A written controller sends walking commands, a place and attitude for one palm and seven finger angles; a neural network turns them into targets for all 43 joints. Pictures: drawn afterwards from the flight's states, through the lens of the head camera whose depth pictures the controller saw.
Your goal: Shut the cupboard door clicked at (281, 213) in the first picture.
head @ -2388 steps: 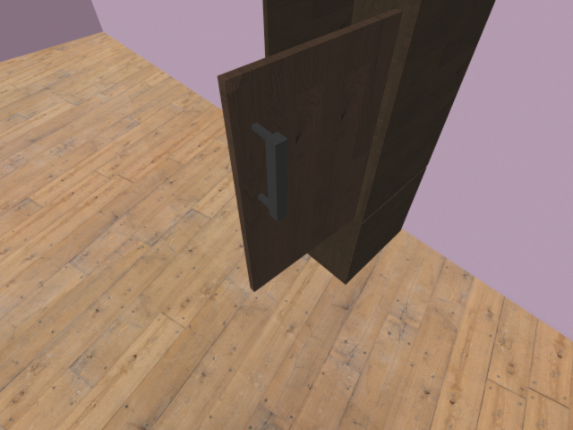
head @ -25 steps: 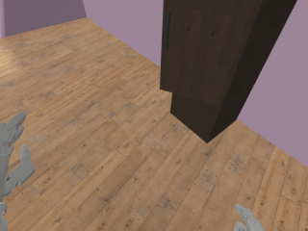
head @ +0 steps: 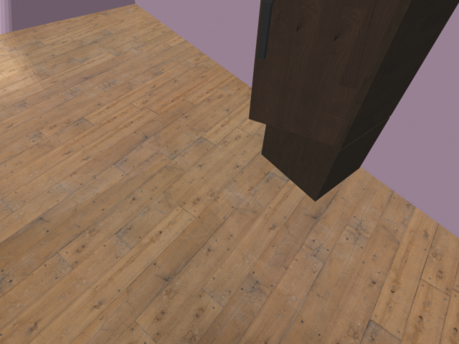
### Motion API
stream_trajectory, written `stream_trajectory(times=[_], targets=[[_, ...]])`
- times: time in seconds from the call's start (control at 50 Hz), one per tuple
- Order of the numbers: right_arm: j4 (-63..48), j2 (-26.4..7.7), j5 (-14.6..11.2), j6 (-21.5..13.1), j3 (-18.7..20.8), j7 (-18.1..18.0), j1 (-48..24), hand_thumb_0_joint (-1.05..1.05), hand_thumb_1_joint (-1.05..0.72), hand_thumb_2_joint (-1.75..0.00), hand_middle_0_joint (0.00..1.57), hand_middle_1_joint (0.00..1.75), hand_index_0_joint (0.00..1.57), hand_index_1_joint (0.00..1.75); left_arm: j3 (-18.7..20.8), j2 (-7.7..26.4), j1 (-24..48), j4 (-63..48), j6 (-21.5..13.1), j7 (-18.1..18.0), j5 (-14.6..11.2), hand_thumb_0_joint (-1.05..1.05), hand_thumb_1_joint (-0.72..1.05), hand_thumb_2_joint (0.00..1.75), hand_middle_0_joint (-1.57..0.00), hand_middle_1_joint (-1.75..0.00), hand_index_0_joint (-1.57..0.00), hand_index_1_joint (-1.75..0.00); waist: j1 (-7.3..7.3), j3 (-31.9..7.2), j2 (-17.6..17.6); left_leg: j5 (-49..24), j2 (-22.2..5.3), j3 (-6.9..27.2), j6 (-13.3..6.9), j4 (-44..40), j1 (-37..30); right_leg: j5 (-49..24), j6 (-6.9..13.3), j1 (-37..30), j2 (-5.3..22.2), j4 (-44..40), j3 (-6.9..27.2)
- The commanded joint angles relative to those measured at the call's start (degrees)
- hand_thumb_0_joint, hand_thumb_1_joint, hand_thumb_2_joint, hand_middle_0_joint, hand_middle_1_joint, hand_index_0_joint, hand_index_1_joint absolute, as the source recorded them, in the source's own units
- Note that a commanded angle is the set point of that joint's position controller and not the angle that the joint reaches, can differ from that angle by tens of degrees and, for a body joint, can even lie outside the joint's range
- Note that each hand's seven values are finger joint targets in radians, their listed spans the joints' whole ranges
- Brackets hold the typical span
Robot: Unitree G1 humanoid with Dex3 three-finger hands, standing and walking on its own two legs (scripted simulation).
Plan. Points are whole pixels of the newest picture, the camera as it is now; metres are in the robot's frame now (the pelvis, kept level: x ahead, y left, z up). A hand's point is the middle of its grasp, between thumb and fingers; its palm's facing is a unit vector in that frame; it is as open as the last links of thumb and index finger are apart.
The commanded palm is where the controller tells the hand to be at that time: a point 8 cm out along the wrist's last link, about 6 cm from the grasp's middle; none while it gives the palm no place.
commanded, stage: let the arm hang, fingers relaxed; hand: left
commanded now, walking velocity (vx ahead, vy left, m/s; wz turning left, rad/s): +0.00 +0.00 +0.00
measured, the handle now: (266, 29) +1.02 -0.06 +0.07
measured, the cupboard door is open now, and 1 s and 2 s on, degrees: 27 27 27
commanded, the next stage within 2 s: look to check the result in 0.56 s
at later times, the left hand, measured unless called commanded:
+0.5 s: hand out of the picture -0.01 +0.16 -0.18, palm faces +0.00 -0.99 -0.15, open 7.4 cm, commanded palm none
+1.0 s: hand out of the picture -0.02 +0.18 -0.17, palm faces -0.01 -0.98 -0.20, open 7.4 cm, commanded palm none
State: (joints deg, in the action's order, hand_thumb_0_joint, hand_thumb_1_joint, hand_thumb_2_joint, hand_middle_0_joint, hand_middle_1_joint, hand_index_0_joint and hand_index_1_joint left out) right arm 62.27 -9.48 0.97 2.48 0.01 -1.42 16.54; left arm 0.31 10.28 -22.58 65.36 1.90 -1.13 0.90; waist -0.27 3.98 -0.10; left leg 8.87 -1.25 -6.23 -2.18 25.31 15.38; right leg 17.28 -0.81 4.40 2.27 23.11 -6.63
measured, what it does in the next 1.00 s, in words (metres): stands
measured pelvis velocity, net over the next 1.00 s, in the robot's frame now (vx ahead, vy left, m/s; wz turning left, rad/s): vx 0.01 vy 0.01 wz -0.03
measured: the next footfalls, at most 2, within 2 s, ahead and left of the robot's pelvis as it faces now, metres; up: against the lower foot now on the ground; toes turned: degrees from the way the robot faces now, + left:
right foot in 2.00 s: +0.34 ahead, -0.07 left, +0.00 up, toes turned +3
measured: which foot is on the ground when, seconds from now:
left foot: down 0.00-1.00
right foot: down 0.00-1.00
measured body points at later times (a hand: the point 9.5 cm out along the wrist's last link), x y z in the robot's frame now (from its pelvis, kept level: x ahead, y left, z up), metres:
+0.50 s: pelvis +0.00 +0.01 +0.00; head +0.00 +0.01 +0.45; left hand -0.01 +0.21 -0.16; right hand -0.03 -0.20 -0.16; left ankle +0.05 +0.09 -0.74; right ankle -0.05 -0.12 -0.74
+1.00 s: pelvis +0.01 +0.01 +0.00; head +0.02 +0.00 +0.45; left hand -0.02 +0.23 -0.16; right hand -0.01 -0.22 -0.16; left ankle +0.05 +0.09 -0.74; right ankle -0.05 -0.12 -0.74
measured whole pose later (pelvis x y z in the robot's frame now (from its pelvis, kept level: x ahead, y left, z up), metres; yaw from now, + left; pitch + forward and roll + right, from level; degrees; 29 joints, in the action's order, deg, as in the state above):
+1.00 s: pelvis +0.01 +0.01 +0.00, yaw -2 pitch -2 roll +0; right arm 65.1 -9.1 0.9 1.0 1.0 -1.7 15.5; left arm 0.6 8.3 -18.6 66.4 0.2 -1.9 1.1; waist 0.7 2.9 -0.5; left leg 8.8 -0.8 -8.5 -2.6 22.9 12.6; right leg 17.1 -1.4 3.2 2.9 22.0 -4.4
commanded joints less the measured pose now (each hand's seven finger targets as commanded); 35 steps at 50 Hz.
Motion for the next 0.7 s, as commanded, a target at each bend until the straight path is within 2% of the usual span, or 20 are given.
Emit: stream_trajectory(times=[0.0,0.12,0.18,0.26,0.46,0.68], targets=[[-0.77,-6.05,-0.36,-1.71,1.43,-0.53,2.69,0.00,-0.90,-0.90,0.20,0.30,0.20,0.30,0.67,4.37,-2.00,-0.41,-1.82,-0.60,-0.25,0.00,0.90,0.90,-0.20,-0.30,-0.20,-0.30,1.19,0.40,0.71,3.13,-5.73,7.27,0.13,-7.10,-5.91,-0.90,2.43,7.80,4.15,-5.97,4.55],[1.25,-4.65,-0.37,-1.67,1.37,-0.51,4.24,0.00,-0.90,-0.90,0.20,0.30,0.20,0.30,0.58,3.26,-3.72,1.02,-1.84,-1.04,-0.24,0.00,0.90,0.90,-0.20,-0.30,-0.20,-0.30,0.96,1.72,1.70,3.37,-5.43,6.56,0.09,-7.36,-5.46,-0.11,2.32,8.62,4.12,-5.90,4.59],[1.80,-3.75,-0.18,-1.57,1.40,-0.51,4.74,0.00,-0.90,-0.90,0.20,0.30,0.20,0.30,0.62,2.45,-3.53,1.12,-1.75,-1.17,-0.23,0.00,0.90,0.90,-0.20,-0.30,-0.20,-0.30,1.11,3.52,0.86,5.18,-5.25,6.36,0.25,-8.04,-4.34,0.75,2.25,9.54,3.90,-5.72,4.90],[2.03,-3.03,-0.10,-1.80,1.42,-0.50,5.16,0.00,-0.90,-0.90,0.20,0.30,0.20,0.30,0.71,1.95,-3.64,0.88,-1.85,-1.31,-0.18,0.00,0.90,0.90,-0.20,-0.30,-0.20,-0.30,1.02,2.86,-0.37,4.49,-5.09,6.29,0.24,-8.29,-4.48,-0.62,2.13,9.11,3.83,-5.08,4.89],[1.89,-2.40,-0.10,-2.11,1.53,-0.46,5.75,0.00,-0.90,-0.90,0.20,0.30,0.20,0.30,1.05,1.75,-2.14,-0.26,-2.04,-1.37,-0.12,0.00,0.90,0.90,-0.20,-0.30,-0.20,-0.30,1.08,3.22,0.21,3.01,-4.98,5.98,0.34,-8.12,-4.15,-2.27,2.02,8.87,3.91,-5.06,5.15],[1.76,-3.57,-0.19,-2.40,1.60,-0.53,5.07,0.00,-0.90,-0.90,0.20,0.30,0.20,0.30,1.17,2.49,-1.34,-0.30,-2.43,-1.33,-0.20,0.00,0.90,0.90,-0.20,-0.30,-0.20,-0.30,1.33,1.26,-0.17,-1.72,-5.40,5.50,0.17,-6.63,-6.45,-4.57,2.12,7.91,4.14,-5.46,5.51]])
